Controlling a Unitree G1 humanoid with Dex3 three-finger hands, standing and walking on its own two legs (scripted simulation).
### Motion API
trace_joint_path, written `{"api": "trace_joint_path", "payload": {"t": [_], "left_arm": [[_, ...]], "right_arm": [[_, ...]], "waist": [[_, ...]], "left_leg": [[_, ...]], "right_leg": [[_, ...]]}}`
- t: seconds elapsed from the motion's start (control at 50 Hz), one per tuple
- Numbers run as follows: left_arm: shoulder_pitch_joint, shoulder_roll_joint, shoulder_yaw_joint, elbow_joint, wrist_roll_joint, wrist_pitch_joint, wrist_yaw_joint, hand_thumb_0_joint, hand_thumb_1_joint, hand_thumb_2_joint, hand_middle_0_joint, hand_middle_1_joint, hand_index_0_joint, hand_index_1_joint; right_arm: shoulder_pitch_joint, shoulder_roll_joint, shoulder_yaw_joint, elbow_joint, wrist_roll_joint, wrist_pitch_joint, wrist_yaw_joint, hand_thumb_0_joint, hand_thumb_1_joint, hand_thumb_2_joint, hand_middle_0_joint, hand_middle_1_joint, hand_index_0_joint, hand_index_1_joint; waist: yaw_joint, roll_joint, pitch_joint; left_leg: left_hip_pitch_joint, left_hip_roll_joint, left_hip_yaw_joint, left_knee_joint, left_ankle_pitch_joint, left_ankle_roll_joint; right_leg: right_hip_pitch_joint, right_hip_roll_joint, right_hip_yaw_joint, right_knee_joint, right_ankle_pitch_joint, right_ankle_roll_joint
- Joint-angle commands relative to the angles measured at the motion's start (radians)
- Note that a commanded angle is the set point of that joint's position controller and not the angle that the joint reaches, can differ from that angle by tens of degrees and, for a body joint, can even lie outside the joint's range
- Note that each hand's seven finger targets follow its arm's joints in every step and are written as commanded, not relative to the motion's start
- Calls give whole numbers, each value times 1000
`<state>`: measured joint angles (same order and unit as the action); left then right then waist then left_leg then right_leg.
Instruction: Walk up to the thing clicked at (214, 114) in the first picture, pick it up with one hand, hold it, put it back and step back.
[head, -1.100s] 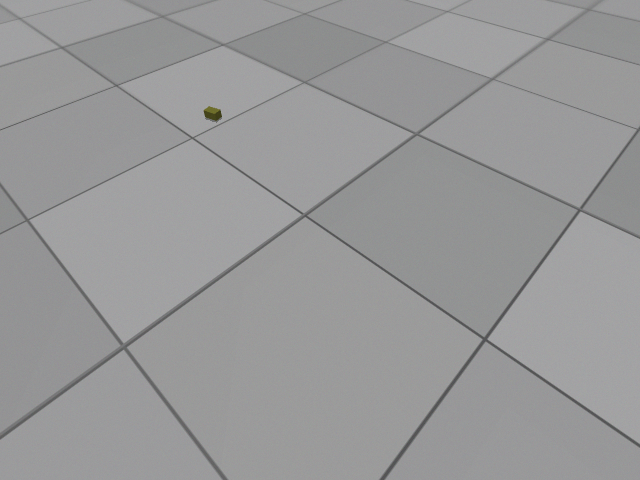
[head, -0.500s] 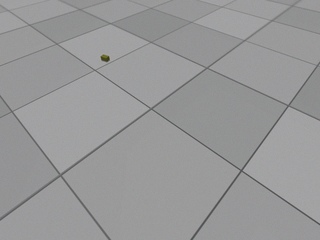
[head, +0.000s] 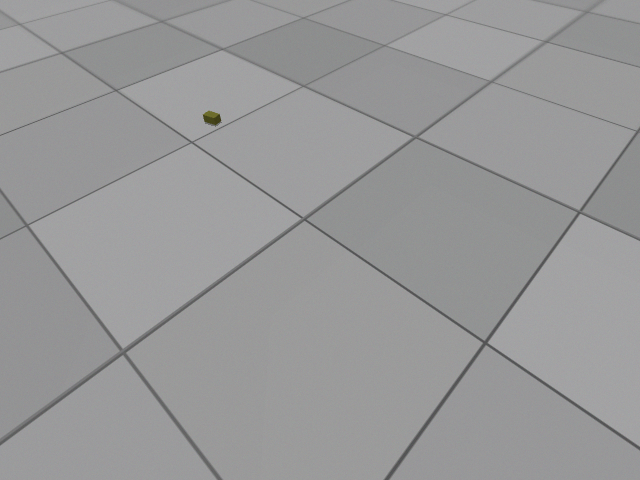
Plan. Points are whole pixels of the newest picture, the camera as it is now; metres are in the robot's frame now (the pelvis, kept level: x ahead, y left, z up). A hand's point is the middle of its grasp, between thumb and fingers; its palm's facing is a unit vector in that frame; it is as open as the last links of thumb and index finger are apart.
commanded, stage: stand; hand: left
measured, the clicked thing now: (212, 117) +2.16 +0.64 -0.76
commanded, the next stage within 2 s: walk up in 0.02 s
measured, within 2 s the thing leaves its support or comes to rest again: neither
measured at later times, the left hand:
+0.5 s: hand (42, 453) +0.22 +0.43 -0.17, palm faces -0.18 -0.87 -0.46, open 7.4 cm
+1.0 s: hand (137, 256) +0.56 +0.38 -0.13, palm faces -0.19 -0.87 -0.46, open 7.4 cm
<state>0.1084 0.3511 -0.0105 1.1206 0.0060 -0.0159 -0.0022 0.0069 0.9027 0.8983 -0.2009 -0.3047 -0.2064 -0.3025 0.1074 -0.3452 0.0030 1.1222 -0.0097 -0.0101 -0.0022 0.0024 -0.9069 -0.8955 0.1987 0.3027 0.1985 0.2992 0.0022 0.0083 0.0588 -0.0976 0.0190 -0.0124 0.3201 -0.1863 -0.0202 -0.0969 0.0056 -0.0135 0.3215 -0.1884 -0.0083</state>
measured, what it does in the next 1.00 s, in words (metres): walks ahead: left foot, then right foot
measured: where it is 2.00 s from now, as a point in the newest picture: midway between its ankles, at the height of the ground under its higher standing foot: (262, 278)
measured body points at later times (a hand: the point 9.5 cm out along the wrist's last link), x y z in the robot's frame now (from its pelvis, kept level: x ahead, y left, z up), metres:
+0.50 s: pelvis +0.13 +0.13 -0.03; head +0.13 +0.14 +0.42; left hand +0.22 +0.48 -0.14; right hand +0.18 -0.22 -0.11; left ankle +0.19 +0.25 -0.75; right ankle +0.04 -0.02 -0.68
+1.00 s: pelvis +0.39 +0.13 -0.02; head +0.39 +0.09 +0.43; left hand +0.57 +0.42 -0.10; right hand +0.38 -0.19 -0.16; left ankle +0.36 +0.26 -0.68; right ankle +0.38 -0.01 -0.75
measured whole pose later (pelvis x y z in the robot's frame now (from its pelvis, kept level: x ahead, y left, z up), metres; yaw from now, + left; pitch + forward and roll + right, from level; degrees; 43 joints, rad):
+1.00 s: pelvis +0.39 +0.13 -0.02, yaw -14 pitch -2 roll -2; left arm 0.21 0.39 0.04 0.91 -0.02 -0.10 -0.01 0.00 0.90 0.90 -0.20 -0.31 -0.21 -0.30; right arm 0.26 -0.42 -0.08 0.92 -0.04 -0.01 0.09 0.01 -0.91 -0.90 0.20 0.30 0.20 0.30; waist 0.00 0.12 0.04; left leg -0.39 0.05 -0.01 1.15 -0.41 -0.02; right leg -0.27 -0.04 -0.09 0.59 -0.28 0.00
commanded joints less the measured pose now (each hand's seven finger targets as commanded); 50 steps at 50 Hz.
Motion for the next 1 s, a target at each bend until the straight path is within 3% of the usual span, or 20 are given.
{"api": "trace_joint_path", "payload": {"t": [0.0,0.04,0.08,0.16,0.26,0.32,0.36,0.38,0.4,0.42,0.44,0.48,0.52,0.72,0.8,0.82,0.84,0.86,0.88,0.98], "left_arm": [[106,376,117,-85,3,-34,-8,0,900,900,-200,-300,-200,-300],[134,413,136,-70,9,-46,-13,0,900,900,-200,-300,-200,-300],[104,402,141,-114,1,-69,1,0,900,900,-200,-300,-200,-300],[66,370,135,-160,4,-85,5,0,900,900,-200,-300,-200,-300],[38,415,144,-200,12,-83,-6,0,900,900,-200,-300,-200,-300],[-37,416,137,-213,13,-80,-11,0,900,900,-200,-300,-200,-300],[-17,330,107,-219,29,-75,-8,0,900,900,-200,-300,-200,-300],[54,229,73,-214,25,-74,-4,0,900,900,-200,-300,-200,-300],[65,226,59,-218,3,-70,8,0,900,900,-200,-300,-200,-300],[104,286,63,-220,-3,-71,14,0,900,900,-200,-300,-200,-300],[105,328,66,-202,-4,-76,12,0,900,900,-200,-300,-200,-300],[123,398,105,-142,-19,-78,-7,0,900,900,-200,-300,-200,-300],[145,380,114,-134,-22,-72,-29,0,900,900,-200,-300,-200,-300],[-57,283,114,-238,-10,-69,-57,0,900,900,-200,-300,-200,-300],[168,297,137,-175,-9,-80,-30,0,900,900,-200,-300,-200,-300],[318,355,167,-144,-2,-85,-15,0,900,900,-200,-300,-200,-300],[375,433,187,-150,3,-86,1,0,900,900,-200,-300,-200,-300],[341,453,184,-169,-10,-84,10,0,900,900,-200,-300,-200,-300],[298,464,186,-190,-16,-80,18,0,900,900,-200,-300,-200,-300],[149,366,144,-248,-27,-108,30,0,900,900,-200,-300,-200,-300]], "right_arm": [[-68,-355,-137,-183,-45,-36,36,0,-900,-900,200,300,200,300],[-164,-290,-122,-226,-49,-25,67,0,-900,-900,200,300,200,300],[-184,-270,-118,-266,-55,-28,85,0,-900,-900,200,300,200,300],[-89,-280,-136,-261,-46,-32,115,0,-900,-900,200,300,200,300],[-115,-284,-155,-307,-38,-9,145,0,-900,-900,200,300,200,300],[47,-289,-175,-259,-34,-14,140,0,-900,-900,200,300,200,300],[285,-358,-210,-177,-38,-23,116,0,-900,-900,200,300,200,300],[387,-425,-223,-163,-50,-33,99,0,-900,-900,200,300,200,300],[285,-475,-225,-212,-48,-44,85,0,-900,-900,200,300,200,300],[128,-511,-220,-258,-14,-47,90,0,-900,-900,200,300,200,300],[32,-497,-217,-286,-10,-48,89,0,-900,-900,200,300,200,300],[-10,-390,-190,-303,-21,-55,85,0,-900,-900,200,300,200,300],[38,-343,-178,-290,-19,-67,84,0,-900,-900,200,300,200,300],[104,-332,-173,-309,-33,-66,92,0,-900,-900,200,300,200,300],[119,-304,-157,-327,-37,-50,84,0,-900,-900,200,300,200,300],[148,-272,-145,-339,-40,-52,83,0,-900,-900,200,300,200,300],[189,-217,-123,-361,-38,-52,82,0,-900,-900,200,300,200,300],[173,-311,-137,-360,-30,-42,78,0,-900,-900,200,300,200,300],[122,-343,-144,-356,-32,-43,69,0,-900,-900,200,300,200,300],[116,-291,-147,-328,-21,-30,96,0,-900,-900,200,300,200,300]], "waist": [[20,66,-170],[69,-99,-28],[64,-58,21],[11,-131,-56],[-3,-203,11],[-103,-152,-17],[-223,123,-112],[-245,385,-159],[-190,412,-101],[-101,340,-82],[-58,274,-38],[-22,172,-17],[-27,157,-19],[-52,52,30],[69,-101,-126],[136,-190,-223],[126,-356,-241],[122,-229,-234],[119,-171,-199],[-5,-74,-16]], "left_leg": [[-29,82,-26,134,-390,94],[-458,-13,31,420,-369,54],[-666,53,-95,566,-194,28],[-583,86,-105,557,-146,5],[-353,96,-48,374,-120,4],[-36,68,43,276,-14,13],[344,41,31,220,-130,33],[365,182,-203,36,-444,40],[213,354,-539,-160,-722,71],[76,445,-724,-280,-859,191],[-37,449,-702,-284,-847,230],[-64,326,-371,-170,-579,207],[-46,244,-196,-154,-435,188],[-56,241,-4,-151,-214,198],[-148,131,165,316,258,119],[-300,78,165,584,177,80],[-552,-15,124,780,-324,40],[-676,-16,-6,862,-355,16],[-695,40,-63,913,-335,-6],[-501,125,-81,759,-132,7]], "right_leg": [[-22,-152,210,5,-350,-88],[66,-304,516,-169,-701,-170],[140,-395,635,-211,-628,-243],[139,-269,399,-165,-388,-194],[-163,-225,288,-159,-390,-172],[-370,-187,197,-26,-396,-151],[-632,-76,105,407,-389,-112],[-724,63,52,774,-422,-87],[-798,89,88,952,-387,-70],[-728,-2,128,979,-331,-90],[-672,-71,122,962,-273,-77],[-584,-115,102,810,-155,-34],[-550,-112,50,698,-100,-9],[-371,-113,-50,330,50,-26],[89,-18,-152,187,18,-57],[317,-80,-28,165,-78,-78],[458,-333,388,108,-155,-151],[460,-428,669,19,-179,-259],[374,-467,713,1,-192,-314],[-39,-301,215,-24,134,-211]]}}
